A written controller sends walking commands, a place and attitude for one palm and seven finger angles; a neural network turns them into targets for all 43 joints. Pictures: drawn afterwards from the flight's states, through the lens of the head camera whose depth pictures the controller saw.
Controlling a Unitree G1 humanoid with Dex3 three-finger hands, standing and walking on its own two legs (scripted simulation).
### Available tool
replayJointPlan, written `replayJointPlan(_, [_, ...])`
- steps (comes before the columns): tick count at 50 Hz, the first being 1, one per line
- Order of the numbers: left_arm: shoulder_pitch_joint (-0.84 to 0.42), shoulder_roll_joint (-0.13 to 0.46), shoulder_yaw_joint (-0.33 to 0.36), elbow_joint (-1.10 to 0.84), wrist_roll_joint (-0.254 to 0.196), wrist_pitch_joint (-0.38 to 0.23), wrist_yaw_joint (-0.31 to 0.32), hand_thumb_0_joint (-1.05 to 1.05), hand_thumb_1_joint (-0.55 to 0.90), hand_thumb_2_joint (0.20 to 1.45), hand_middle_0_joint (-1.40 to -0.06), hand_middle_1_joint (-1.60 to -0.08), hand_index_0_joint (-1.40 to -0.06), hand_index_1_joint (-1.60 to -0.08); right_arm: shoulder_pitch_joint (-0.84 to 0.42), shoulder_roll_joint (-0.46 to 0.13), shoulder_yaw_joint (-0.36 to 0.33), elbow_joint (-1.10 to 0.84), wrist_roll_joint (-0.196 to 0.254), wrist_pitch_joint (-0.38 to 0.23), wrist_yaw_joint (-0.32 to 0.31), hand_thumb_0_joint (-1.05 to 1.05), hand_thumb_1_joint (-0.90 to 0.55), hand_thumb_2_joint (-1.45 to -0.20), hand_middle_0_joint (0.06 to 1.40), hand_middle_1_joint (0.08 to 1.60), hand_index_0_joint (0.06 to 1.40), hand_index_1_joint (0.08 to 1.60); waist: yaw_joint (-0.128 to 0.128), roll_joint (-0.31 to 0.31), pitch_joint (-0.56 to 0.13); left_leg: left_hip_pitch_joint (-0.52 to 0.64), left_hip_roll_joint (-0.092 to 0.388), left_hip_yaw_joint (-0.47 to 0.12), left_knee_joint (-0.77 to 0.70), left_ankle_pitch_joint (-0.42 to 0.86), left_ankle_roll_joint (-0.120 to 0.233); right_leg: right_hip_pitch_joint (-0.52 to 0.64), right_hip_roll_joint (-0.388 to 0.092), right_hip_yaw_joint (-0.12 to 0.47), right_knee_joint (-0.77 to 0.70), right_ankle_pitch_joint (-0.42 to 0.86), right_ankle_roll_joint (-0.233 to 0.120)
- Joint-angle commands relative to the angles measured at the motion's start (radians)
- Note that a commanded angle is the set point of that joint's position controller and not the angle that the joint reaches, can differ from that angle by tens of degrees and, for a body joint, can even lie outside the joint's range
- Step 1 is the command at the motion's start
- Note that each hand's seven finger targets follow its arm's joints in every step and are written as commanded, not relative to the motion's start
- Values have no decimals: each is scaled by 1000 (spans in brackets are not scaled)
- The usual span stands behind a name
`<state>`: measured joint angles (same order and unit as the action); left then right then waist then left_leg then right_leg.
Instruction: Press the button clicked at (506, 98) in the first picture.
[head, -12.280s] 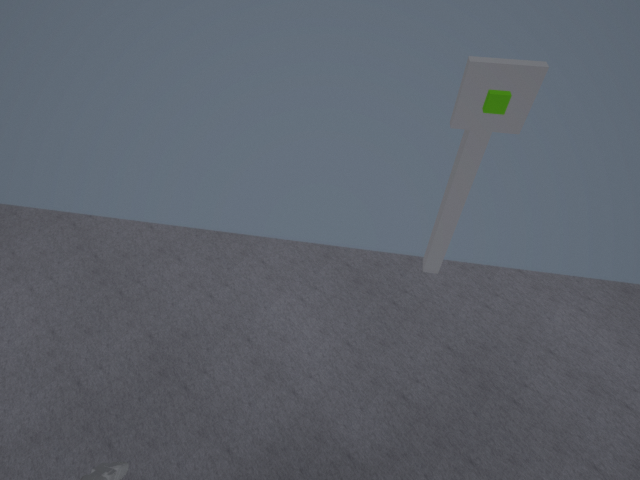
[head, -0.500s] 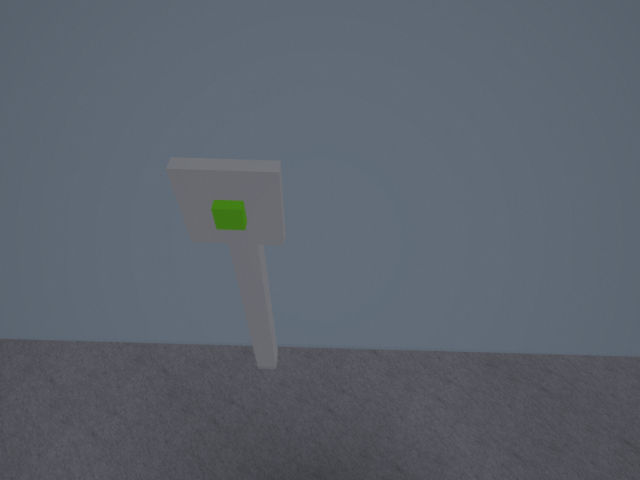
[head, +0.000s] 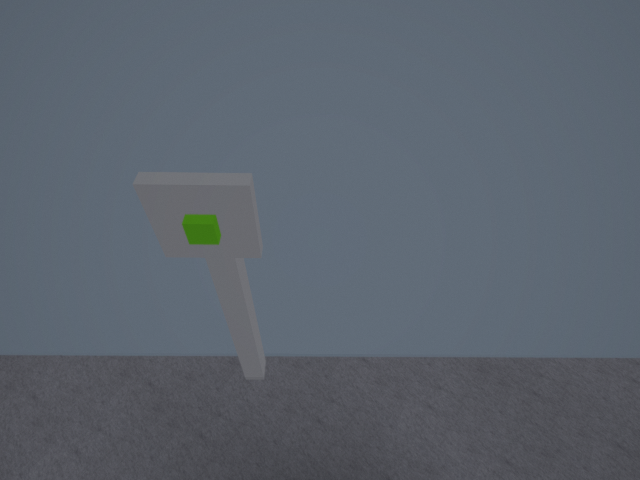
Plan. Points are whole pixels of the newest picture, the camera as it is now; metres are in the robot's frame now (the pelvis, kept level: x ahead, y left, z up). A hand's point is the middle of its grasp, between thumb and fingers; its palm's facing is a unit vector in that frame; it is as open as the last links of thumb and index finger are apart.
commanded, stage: come to a stop and stand still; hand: left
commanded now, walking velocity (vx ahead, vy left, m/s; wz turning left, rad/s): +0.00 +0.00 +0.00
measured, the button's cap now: (202, 228) +0.49 +0.23 -0.01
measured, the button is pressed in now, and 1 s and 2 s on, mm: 0 0 0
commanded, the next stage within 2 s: look again from close up in 0.24 s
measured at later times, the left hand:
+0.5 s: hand out of the picture +0.00 +0.16 -0.17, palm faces +0.04 -0.98 -0.19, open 7.4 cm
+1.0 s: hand out of the picture +0.01 +0.16 -0.17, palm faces +0.10 -0.98 -0.18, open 7.4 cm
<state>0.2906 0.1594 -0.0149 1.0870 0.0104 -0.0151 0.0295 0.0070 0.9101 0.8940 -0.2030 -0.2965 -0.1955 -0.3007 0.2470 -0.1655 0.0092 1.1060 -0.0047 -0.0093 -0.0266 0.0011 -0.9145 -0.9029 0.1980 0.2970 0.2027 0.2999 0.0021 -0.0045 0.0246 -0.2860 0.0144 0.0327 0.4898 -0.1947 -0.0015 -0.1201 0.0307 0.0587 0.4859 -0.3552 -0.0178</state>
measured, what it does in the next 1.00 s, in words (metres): stands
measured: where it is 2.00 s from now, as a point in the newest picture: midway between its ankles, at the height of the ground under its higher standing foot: outside the picture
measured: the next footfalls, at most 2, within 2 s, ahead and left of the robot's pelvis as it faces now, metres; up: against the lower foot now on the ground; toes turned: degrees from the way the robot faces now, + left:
none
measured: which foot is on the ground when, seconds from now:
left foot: down 0.00-1.00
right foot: down 0.00-1.00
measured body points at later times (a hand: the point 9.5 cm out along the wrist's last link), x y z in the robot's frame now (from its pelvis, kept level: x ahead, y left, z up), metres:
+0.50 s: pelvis +0.02 -0.01 +0.00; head +0.03 -0.01 +0.45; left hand +0.00 +0.21 -0.16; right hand +0.04 -0.24 -0.16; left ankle +0.04 +0.12 -0.74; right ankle -0.06 -0.11 -0.74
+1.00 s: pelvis +0.02 -0.01 +0.00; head +0.03 -0.01 +0.45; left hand +0.01 +0.21 -0.15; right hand +0.05 -0.24 -0.16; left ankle +0.04 +0.12 -0.74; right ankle -0.06 -0.11 -0.74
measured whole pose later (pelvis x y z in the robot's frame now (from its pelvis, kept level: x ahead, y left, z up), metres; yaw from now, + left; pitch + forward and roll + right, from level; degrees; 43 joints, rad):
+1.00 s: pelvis +0.02 -0.01 +0.00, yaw +1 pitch +0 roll +0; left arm 0.38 0.14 -0.01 0.93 -0.03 0.04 0.04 0.01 0.91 0.89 -0.20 -0.30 -0.20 -0.30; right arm 0.25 -0.17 0.01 1.08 0.01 -0.01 -0.04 0.00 -0.92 -0.90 0.20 0.30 0.20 0.30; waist 0.01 0.00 0.03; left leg -0.27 0.03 0.02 0.52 -0.24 -0.01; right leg -0.07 0.05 0.04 0.45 -0.37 -0.03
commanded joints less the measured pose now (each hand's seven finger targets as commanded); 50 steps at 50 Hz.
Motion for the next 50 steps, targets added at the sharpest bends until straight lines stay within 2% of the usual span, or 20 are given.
replayJointPlan(1, [97,110,21,-18,5,-11,11,0,900,900,-200,-300,-200,-300,36,-105,-22,-38,-3,-18,-3,0,-900,-900,200,300,200,300,4,-18,24,108,85,-76,-44,167,37,-118,-102,64,-109,252,-21])
replayJointPlan(12, [106,108,24,-15,4,-9,14,0,900,900,-200,-300,-200,-300,33,-103,-20,-27,-2,-16,-7,0,-900,-900,200,300,200,300,2,-19,16,131,84,-68,-37,211,34,-90,-107,54,-109,326,-17])
replayJointPlan(15, [101,104,23,-11,3,-7,13,0,900,900,-200,-300,-200,-300,33,-103,-19,-24,-3,-14,-7,0,-900,-900,200,300,200,300,1,-4,29,131,85,-77,-56,179,35,-100,-103,53,-115,266,-19])
replayJointPlan(16, [105,103,24,-11,5,-6,13,0,900,900,-200,-300,-200,-300,29,-103,-19,-23,-3,-14,-8,0,-900,-900,200,300,200,300,5,-16,45,124,86,-76,-47,190,36,-103,-100,53,-118,277,-18])
replayJointPlan(18, [109,101,23,-10,3,-6,13,0,900,900,-200,-300,-200,-300,29,-102,-18,-21,-3,-14,-8,0,-900,-900,200,300,200,300,4,0,38,128,86,-79,-55,184,37,-101,-104,52,-119,261,-19])
replayJointPlan(20, [111,99,23,-6,3,-6,13,0,900,900,-200,-300,-200,-300,29,-103,-19,-20,-3,-14,-9,0,-900,-900,200,300,200,300,3,-9,31,138,85,-81,-55,183,37,-101,-103,53,-119,259,-20])
replayJointPlan(24, [115,99,24,-6,3,-8,14,0,900,900,-200,-300,-200,-300,30,-104,-21,-19,-3,-15,-10,0,-900,-900,200,300,200,300,2,-23,11,147,87,-72,-46,208,36,-85,-107,52,-116,308,-19])
replayJointPlan(31, [129,99,25,-2,4,-8,15,0,900,900,-200,-300,-200,-300,19,-95,-20,-16,-2,-13,-10,0,-900,-900,200,300,200,300,8,-29,41,133,82,-66,-37,201,31,-87,-109,54,-125,335,-14])
replayJointPlan(37, [133,99,28,-5,3,-9,17,0,900,900,-200,-300,-200,-300,26,-96,-19,-13,-1,-14,-12,0,-900,-900,200,300,200,300,6,-32,18,137,82,-60,-30,226,30,-62,-113,48,-117,390,-11])
replayJointPlan(40, [128,101,27,-5,2,-7,16,0,900,900,-200,-300,-200,-300,27,-94,-19,-11,-2,-12,-12,0,-900,-900,200,300,200,300,5,-11,39,128,79,-65,-41,199,28,-73,-112,46,-125,343,-14])
replayJointPlan(41, [132,97,28,-6,4,-7,17,0,900,900,-200,-300,-200,-300,23,-92,-20,-12,-2,-12,-12,0,-900,-900,200,300,200,300,9,-17,46,130,82,-64,-32,220,30,-75,-109,48,-124,364,-11])
replayJointPlan(45, [127,96,28,-5,2,-6,16,0,900,900,-200,-300,-200,-300,31,-93,-19,-7,-2,-12,-13,0,-900,-900,200,300,200,300,7,-9,46,132,84,-72,-51,199,31,-79,-108,44,-128,306,-16])
replayJointPlan(47, [132,93,28,-3,3,-6,16,0,900,900,-200,-300,-200,-300,32,-94,-20,-8,-3,-13,-14,0,-900,-900,200,300,200,300,6,-8,35,141,87,-72,-43,221,33,-75,-108,45,-127,322,-15])
replayJointPlan(48, [200,100,30,9,19,-42,53,0,900,900,-200,-300,-200,-300,-85,-105,-20,-99,4,-23,-3,0,-900,-900,200,300,200,300,40,-9,95,44,55,-21,201,169,5,-137,-180,166,-183,811,60])
replayJointPlan(49, [-549,320,81,-1584,-206,-250,40,0,900,900,-228,-330,-228,-330,-3,-268,-47,-424,42,-164,-51,0,-900,-900,200,300,200,300,-109,131,-411,314,-26,-5,21,294,57,-46,-103,13,-10,725,5])
replayJointPlan(50, [-154,247,119,-1317,-124,-216,89,0,900,900,-255,-360,-255,-360,-58,-185,-31,-358,24,-251,-86,0,-900,-900,200,300,200,300,-10,328,-447,453,14,-8,-14,429,64,-93,-29,-46,101,483,-23])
